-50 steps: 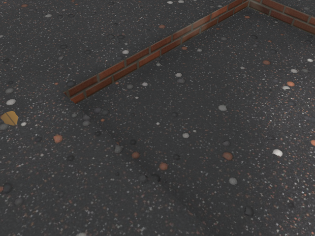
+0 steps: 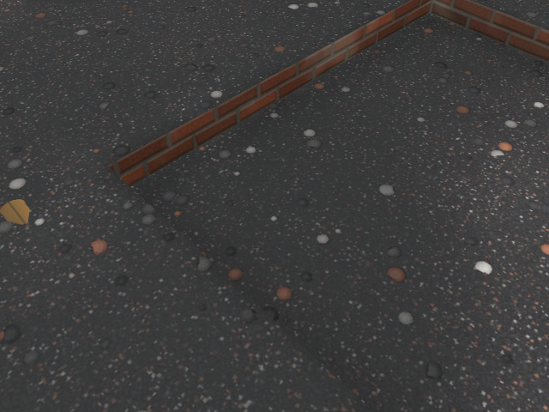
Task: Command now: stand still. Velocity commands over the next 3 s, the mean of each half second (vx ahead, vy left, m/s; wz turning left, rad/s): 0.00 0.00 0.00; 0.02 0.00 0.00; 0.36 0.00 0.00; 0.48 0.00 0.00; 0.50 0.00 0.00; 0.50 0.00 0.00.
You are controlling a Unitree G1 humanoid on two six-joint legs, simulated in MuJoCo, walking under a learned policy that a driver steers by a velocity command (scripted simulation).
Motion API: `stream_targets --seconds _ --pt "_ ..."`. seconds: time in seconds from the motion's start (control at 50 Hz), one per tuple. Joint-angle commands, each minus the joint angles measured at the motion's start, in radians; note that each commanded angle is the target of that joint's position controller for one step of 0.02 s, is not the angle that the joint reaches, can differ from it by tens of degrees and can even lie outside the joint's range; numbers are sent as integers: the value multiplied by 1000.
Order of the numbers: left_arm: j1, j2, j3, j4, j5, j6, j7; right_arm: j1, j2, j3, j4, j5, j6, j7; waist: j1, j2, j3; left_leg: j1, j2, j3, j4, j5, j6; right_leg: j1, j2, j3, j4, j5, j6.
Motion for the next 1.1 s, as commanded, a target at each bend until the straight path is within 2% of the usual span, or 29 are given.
stream_targets --seconds 0.02,0.9,0.92,0.94,0.96,0.98,1.0,1.02,1.04,1.06,1.1 --pt "100 61 8 1 0 -3 2 86 -58 -7 2 0 -2 -2 0 -4 85 -11 105 -107 -52 104 21 -75 -142 131 -88 127 -6" --pt "134 54 10 -6 -1 -9 4 107 -42 -6 18 3 8 -7 3 -10 87 -13 107 -85 -18 107 -5 -41 -148 138 -91 278 1" --pt "142 51 9 -5 0 -9 4 109 -38 -4 20 2 9 -7 7 -11 70 -9 100 -80 -19 68 -4 -32 -141 141 -108 187 -4" --pt "145 61 14 -5 1 -6 4 99 -40 -6 16 -1 10 -6 15 -20 79 -26 83 -66 -1 13 -1 -36 -136 156 -133 42 -14" --pt "159 92 27 -5 -1 -1 4 83 -49 -11 4 -7 11 -4 27 -49 95 -71 50 -30 60 -82 3 -36 -144 193 -162 -136 -40" --pt "184 127 43 -2 -3 6 3 57 -56 -16 -16 -16 12 0 43 -93 123 -156 14 20 149 -193 10 -27 -183 259 -196 -339 -84" --pt "211 143 53 1 -1 12 0 20 -63 -20 -41 -28 12 8 60 -112 178 -264 2 54 224 -257 19 -26 -250 338 -243 -485 -129" --pt "242 143 59 8 4 14 -4 -31 -57 -21 -72 -39 10 15 83 -121 227 -347 25 57 309 -280 28 -35 -314 412 -284 -541 -171" --pt "269 135 62 15 14 9 -6 -73 -61 -26 -101 -40 4 24 91 -107 257 -433 54 33 406 -295 35 -20 -356 457 -309 -515 -202" --pt "275 135 65 17 19 1 -8 -88 -66 -32 -120 -40 -4 31 79 -73 259 -501 73 11 471 -281 40 17 -372 464 -314 -460 -218" --pt "250 138 67 4 17 -18 -10 -83 -70 -42 -135 -33 -24 45 49 -30 217 -544 88 -7 507 -214 41 80 -355 412 -307 -327 -209"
